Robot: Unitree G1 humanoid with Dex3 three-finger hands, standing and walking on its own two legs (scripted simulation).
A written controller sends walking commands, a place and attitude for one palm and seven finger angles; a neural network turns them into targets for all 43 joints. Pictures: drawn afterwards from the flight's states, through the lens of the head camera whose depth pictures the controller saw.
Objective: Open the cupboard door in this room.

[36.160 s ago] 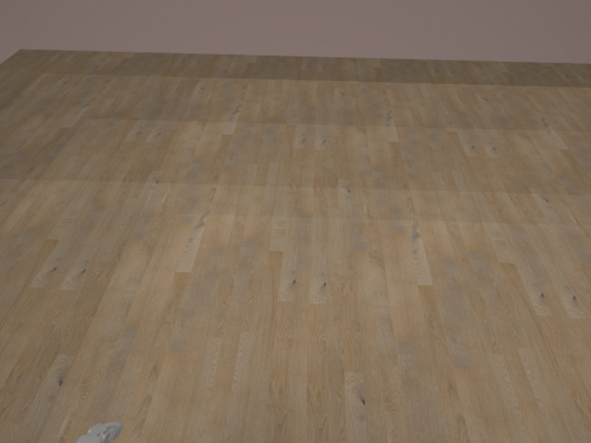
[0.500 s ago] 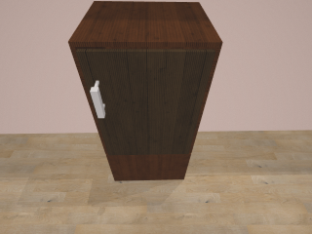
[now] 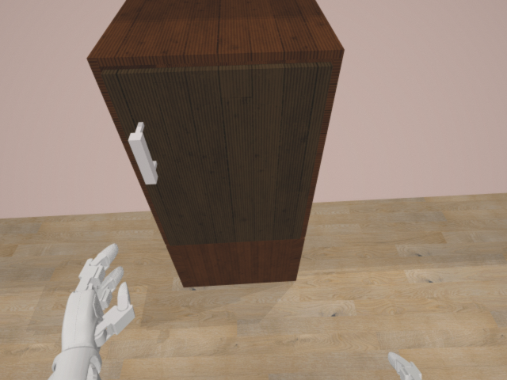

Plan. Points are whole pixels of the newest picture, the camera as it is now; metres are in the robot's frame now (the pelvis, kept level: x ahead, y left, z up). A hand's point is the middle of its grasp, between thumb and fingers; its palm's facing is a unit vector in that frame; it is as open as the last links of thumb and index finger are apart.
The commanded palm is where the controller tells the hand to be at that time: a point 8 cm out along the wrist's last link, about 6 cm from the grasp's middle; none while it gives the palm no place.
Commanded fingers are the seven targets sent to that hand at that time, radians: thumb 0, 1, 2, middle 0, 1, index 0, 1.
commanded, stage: raise the hand with hooked fingers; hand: left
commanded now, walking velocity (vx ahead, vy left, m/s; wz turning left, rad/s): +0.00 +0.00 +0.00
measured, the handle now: (146, 153) +0.56 +0.25 +0.03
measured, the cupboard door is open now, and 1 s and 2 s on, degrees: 0 0 0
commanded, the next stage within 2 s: move the hooked fingers beside the handle in 1.88 s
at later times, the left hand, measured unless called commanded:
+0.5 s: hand (125, 326) +0.21 +0.21 -0.01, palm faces -0.04 -1.00 -0.05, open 10.4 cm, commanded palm +0.17 +0.27 +0.00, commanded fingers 0.00 0.04 0.53 -0.26 -0.86 -0.26 -0.86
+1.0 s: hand (78, 298) +0.24 +0.27 +0.03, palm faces +0.11 -0.99 -0.05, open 13.2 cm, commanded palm +0.21 +0.31 +0.03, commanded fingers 0.00 -0.50 0.30 -0.30 -1.20 -0.30 -1.20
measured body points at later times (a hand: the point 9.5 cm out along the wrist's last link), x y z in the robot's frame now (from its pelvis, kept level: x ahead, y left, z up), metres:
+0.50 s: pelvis -0.03 -0.03 -0.07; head +0.03 -0.03 +0.38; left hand +0.21 +0.26 -0.01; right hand +0.15 -0.25 -0.15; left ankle +0.02 +0.12 -0.72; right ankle -0.03 -0.13 -0.72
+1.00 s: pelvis -0.02 +0.01 -0.04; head +0.02 +0.03 +0.41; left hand +0.22 +0.32 +0.04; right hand +0.15 -0.23 -0.10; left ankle +0.02 +0.12 -0.72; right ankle -0.03 -0.13 -0.72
